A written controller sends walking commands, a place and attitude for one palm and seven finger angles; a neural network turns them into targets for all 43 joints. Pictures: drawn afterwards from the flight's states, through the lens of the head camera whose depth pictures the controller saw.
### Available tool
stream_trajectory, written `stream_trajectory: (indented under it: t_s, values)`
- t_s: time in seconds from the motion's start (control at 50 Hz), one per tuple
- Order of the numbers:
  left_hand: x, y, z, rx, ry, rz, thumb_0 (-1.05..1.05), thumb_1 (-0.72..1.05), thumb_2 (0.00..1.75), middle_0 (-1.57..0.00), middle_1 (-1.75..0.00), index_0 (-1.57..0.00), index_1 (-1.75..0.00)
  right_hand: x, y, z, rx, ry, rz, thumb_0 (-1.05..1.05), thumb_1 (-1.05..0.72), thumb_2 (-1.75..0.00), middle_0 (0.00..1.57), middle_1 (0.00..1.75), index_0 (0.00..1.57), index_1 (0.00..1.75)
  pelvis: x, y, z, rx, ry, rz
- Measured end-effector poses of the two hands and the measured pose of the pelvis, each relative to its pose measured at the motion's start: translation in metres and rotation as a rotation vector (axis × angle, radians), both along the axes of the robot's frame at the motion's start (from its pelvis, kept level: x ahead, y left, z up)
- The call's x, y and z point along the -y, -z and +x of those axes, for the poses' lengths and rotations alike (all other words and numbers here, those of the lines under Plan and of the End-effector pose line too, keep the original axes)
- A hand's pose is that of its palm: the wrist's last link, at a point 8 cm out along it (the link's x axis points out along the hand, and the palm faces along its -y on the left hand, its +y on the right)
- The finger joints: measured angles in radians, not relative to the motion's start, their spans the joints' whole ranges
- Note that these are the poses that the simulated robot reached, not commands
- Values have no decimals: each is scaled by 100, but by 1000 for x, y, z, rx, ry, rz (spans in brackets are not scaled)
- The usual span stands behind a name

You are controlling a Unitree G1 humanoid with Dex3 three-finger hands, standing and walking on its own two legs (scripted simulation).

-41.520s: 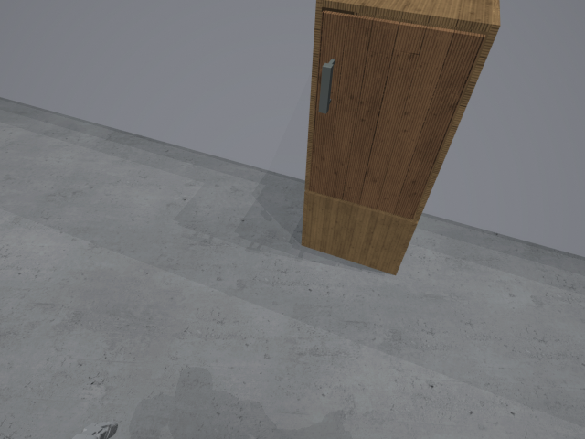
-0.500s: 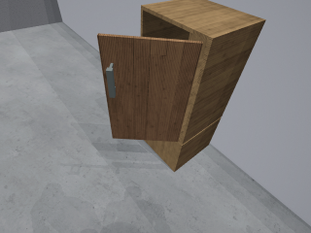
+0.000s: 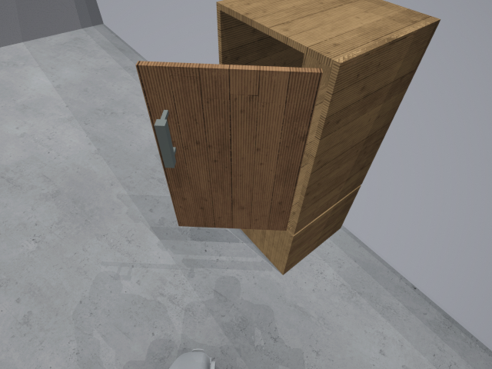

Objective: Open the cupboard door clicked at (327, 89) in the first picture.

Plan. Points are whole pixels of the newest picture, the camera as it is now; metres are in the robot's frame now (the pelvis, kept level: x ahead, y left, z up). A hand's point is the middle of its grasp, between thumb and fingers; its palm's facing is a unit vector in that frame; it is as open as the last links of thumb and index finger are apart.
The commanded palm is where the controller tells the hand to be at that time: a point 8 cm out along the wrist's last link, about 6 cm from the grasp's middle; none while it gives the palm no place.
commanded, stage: shuffle to correct the standing spot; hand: left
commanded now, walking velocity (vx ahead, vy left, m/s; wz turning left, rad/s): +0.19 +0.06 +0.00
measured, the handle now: (167, 139) +0.59 +0.24 +0.01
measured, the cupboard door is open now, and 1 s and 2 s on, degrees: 49 49 49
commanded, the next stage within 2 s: come to a stop and stand still in 0.02 s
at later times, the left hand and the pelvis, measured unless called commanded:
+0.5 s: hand out of the picture +0.10 +0.18 -0.19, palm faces +0.00 -0.97 -0.22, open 7.3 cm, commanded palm none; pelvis +0.06 +0.00 -0.02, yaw -3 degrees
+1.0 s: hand out of the picture +0.07 +0.19 -0.19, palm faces +0.00 -0.98 -0.19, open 7.4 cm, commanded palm none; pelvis +0.04 +0.02 -0.02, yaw -1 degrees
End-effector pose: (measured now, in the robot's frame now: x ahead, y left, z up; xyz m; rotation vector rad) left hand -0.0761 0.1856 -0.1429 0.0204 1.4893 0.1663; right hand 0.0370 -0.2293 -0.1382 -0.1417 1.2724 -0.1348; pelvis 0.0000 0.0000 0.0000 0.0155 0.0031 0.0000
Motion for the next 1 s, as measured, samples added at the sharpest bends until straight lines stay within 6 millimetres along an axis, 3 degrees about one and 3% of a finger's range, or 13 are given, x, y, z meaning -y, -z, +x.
stream_trajectory:
  t_s: [0.12,0.16,0.26,0.34,0.46,0.62,0.82,0.92,1.0]
  values:
    - [-20,17,7,-88,-21,-23,1,90,90,-20,-30,-21,-30,-23,5,68,96,-56,-25,1,-92,-90,19,30,20,30,-19,16,37,9,20,-27]
    - [-31,26,17,-109,0,-21,1,90,90,-20,-30,-20,-30,-30,9,81,132,-41,-32,1,-91,-90,19,30,20,30,-24,23,44,17,28,-13]
    - [-55,24,80,-13,50,36,1,91,90,-19,-30,-20,-30,-35,6,83,127,7,-41,-1,-95,-90,20,30,21,30,-28,17,54,19,36,11]
    - [-59,18,131,105,66,67,1,91,90,-19,-30,-20,-30,-29,7,79,78,-2,-44,-1,-96,-90,20,30,21,30,-26,13,57,9,31,12]
    - [-52,14,167,176,120,112,1,93,90,-19,-30,-20,-30,-12,18,67,42,38,-19,0,-94,-90,20,30,21,30,-8,18,58,6,43,20]
    - [-32,7,173,208,137,117,1,94,90,-19,-30,-20,-30,6,21,34,-36,78,4,1,-93,-90,20,30,20,30,11,14,56,26,31,1]
    - [-38,16,169,230,99,91,1,92,90,-20,-30,-20,-30,-1,18,-7,-128,82,-11,1,-91,-90,19,30,20,30,5,16,49,57,17,-12]
    - [-44,17,156,205,89,85,1,91,90,-20,-30,-20,-30,-14,15,-16,-149,65,-10,1,-91,-90,19,30,20,30,-3,15,45,36,12,-21]
    - [-54,17,140,170,127,88,1,91,90,-20,-30,-20,-30,-26,21,-5,-91,65,5,1,-91,-90,19,30,20,30,-18,18,43,39,17,-35]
